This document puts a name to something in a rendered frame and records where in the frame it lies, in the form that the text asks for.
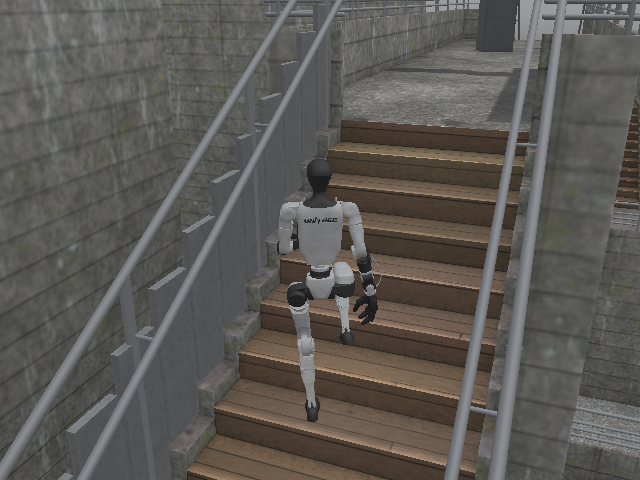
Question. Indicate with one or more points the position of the stairs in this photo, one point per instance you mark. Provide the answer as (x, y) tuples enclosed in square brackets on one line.
[(627, 190), (388, 401)]

